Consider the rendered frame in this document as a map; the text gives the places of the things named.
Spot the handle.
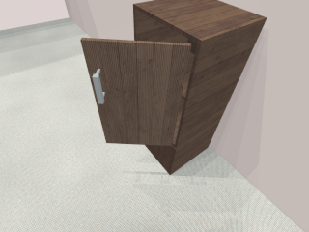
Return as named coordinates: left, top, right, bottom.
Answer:
left=92, top=69, right=105, bottom=104

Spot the cupboard door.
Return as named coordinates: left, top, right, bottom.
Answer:
left=80, top=38, right=191, bottom=146

